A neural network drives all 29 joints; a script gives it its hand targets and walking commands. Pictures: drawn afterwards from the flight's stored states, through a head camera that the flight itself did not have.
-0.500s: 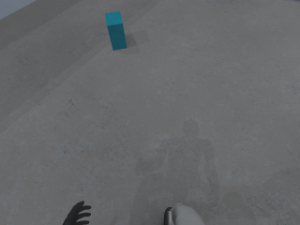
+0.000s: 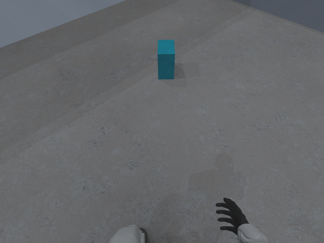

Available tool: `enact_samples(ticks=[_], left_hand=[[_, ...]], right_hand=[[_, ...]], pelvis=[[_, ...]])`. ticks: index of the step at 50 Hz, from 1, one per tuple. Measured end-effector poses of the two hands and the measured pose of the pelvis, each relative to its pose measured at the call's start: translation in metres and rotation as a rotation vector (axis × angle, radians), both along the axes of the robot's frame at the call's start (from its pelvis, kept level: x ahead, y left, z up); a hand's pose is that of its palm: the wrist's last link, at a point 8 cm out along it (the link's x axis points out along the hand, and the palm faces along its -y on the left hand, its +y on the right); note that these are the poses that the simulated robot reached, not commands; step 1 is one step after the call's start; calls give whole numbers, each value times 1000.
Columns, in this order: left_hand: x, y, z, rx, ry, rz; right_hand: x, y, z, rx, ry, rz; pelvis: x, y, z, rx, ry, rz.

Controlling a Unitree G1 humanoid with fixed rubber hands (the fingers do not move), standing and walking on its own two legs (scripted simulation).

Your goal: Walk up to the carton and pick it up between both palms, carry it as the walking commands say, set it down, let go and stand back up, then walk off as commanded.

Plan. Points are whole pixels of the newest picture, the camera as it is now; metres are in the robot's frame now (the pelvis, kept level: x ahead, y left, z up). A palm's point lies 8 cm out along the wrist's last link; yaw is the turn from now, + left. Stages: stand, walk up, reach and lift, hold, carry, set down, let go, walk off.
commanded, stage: walk up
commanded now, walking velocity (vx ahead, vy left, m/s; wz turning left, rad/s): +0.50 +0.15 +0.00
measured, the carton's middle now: (166, 60) +1.61 +0.14 -0.63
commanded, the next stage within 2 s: none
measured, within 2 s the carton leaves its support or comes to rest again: neither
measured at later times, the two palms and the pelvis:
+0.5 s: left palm (114, 144) +0.39 +0.21 -0.10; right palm out of the picture +0.14 -0.24 -0.16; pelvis +0.22 -0.02 -0.01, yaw +0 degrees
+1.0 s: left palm (91, 178) +0.28 +0.27 -0.14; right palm (222, 115) +0.56 -0.16 -0.12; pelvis +0.40 +0.05 +0.00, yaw +3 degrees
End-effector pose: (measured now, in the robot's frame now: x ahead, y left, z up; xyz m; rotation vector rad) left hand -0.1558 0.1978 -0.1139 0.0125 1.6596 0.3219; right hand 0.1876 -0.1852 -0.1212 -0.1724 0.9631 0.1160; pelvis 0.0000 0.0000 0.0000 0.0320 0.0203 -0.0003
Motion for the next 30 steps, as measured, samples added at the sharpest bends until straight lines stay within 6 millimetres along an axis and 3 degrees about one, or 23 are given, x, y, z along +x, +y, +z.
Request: enact_samples(ticks=[2, 4, 8, 11, 16, 20, 22, 24, 27, 30], left_hand=[[27, 15, -12, -6, 2, -8], [68, 34, -21, 7, -35, -30], [187, 72, -26, 59, -219, -144], [281, 85, -19, 78, -349, -265], [423, 70, 3, 78, -539, -414], [512, 37, 18, 72, -669, -466], [541, 24, 17, 84, -711, -469], [552, 14, 13, 88, -708, -462], [538, 8, 6, 81, -632, -425], [506, 11, 2, 82, -538, -326]], right_hand=[[14, 4, -13, -30, -7, -25], [10, 1, -24, -62, 31, -61], [-35, -14, -31, -107, 198, -152], [-71, -26, -27, -124, 303, -252], [-111, -35, -19, -124, 451, -372], [-114, -41, -25, -90, 557, -407], [-101, -47, -36, -72, 581, -402], [-72, -55, -42, -63, 564, -385], [-8, -68, -41, -66, 468, -340], [57, -77, -33, -77, 377, -270]], pelvis=[[22, 14, -12, -13, 12, -7], [37, 24, -16, -4, 14, -1], [66, 30, -10, 13, 0, 3], [91, 29, -5, 19, -13, -9], [136, 18, 2, 16, -32, -20], [179, 2, -3, 16, -30, -16], [201, -8, -11, 18, -25, -11], [216, -15, -14, 3, -19, 1], [235, -22, -8, -5, -23, 15], [254, -25, 0, -8, -31, 28]])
